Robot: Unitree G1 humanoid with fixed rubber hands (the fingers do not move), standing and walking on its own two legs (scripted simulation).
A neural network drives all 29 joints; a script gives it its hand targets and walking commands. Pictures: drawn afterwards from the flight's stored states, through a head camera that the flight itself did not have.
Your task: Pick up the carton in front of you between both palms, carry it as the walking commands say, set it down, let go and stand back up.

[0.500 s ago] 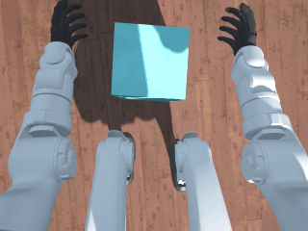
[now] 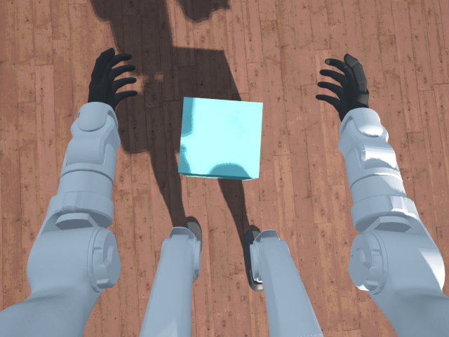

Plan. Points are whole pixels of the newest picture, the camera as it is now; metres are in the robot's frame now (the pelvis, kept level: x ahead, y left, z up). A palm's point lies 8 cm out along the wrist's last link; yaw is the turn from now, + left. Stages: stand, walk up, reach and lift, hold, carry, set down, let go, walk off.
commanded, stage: let go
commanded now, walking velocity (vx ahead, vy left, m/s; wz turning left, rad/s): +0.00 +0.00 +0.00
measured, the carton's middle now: (219, 144) +0.47 +0.01 -0.50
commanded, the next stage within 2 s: stand in 1.22 s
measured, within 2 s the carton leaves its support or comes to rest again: neither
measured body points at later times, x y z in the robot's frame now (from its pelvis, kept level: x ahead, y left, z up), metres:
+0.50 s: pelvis +0.07 +0.00 +0.11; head +0.24 +0.01 +0.53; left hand +0.36 +0.23 +0.01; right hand +0.37 -0.22 +0.01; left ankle +0.08 +0.11 -0.59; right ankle +0.05 -0.12 -0.59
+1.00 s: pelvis +0.09 -0.01 +0.15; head +0.10 +0.00 +0.60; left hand +0.25 +0.23 +0.08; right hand +0.27 -0.23 +0.08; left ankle +0.08 +0.11 -0.59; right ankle +0.05 -0.12 -0.59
